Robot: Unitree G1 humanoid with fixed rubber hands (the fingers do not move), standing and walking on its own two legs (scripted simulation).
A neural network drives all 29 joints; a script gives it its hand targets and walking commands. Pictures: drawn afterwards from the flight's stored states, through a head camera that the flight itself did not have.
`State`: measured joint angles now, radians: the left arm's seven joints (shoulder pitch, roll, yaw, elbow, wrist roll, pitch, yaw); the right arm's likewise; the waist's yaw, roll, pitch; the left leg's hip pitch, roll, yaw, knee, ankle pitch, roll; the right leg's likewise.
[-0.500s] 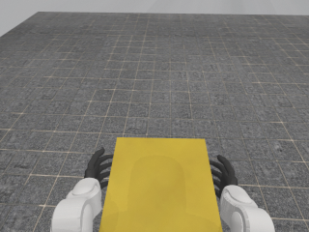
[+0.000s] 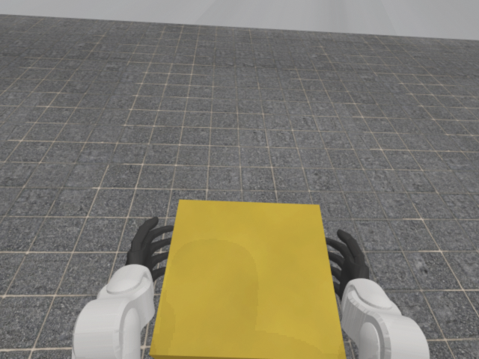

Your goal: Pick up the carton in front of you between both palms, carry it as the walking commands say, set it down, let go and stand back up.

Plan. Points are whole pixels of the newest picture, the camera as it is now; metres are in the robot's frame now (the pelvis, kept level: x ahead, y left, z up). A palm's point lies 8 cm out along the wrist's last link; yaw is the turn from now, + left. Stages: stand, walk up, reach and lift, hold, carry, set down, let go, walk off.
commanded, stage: carry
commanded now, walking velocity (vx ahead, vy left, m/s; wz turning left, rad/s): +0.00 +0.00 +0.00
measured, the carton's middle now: (245, 297) +0.24 +0.00 +0.01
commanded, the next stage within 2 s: hold in 1.40 s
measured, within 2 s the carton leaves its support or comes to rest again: neither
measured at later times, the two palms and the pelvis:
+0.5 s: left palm (163, 238) +0.29 +0.13 +0.08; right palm (353, 251) +0.29 -0.17 +0.08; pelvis +0.06 -0.02 -0.01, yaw +0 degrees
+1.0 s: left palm (169, 253) +0.29 +0.13 +0.04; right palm (347, 265) +0.29 -0.17 +0.04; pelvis +0.01 -0.02 +0.00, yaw +0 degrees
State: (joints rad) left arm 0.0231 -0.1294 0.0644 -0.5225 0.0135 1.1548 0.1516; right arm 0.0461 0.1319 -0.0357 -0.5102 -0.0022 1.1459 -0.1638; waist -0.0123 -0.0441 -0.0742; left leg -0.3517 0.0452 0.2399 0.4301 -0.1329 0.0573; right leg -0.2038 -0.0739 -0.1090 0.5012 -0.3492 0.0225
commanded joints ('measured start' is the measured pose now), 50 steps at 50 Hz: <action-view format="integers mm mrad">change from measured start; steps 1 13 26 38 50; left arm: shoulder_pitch -313 -282 -311 -448 -632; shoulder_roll -725 -640 -583 -587 -717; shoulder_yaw -584 -541 -545 -478 -378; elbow -120 -76 29 258 617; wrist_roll -179 -168 -132 -73 8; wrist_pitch -24 -8 -39 -184 -425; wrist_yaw -46 -32 -86 -179 -293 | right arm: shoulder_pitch -379 -339 -364 -496 -684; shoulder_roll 731 660 603 596 724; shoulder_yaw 561 536 532 465 369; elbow -153 -108 -3 226 572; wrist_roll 192 156 118 61 -11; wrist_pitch -31 -5 -36 -179 -419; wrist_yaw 56 28 74 178 296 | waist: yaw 11 12 15 14 12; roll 109 23 14 34 41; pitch -299 -252 -223 -186 -199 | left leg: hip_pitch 283 238 205 211 207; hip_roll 169 125 126 135 138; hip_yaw -144 -107 -110 -123 -133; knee -56 143 143 72 35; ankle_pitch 238 537 347 208 133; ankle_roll -26 -47 -46 -42 -45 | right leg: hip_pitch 36 35 59 3 -19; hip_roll -78 -93 -101 -85 -77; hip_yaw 35 36 44 56 67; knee -141 -15 -20 -76 -100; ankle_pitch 185 709 660 355 237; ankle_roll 6 6 -20 -40 -51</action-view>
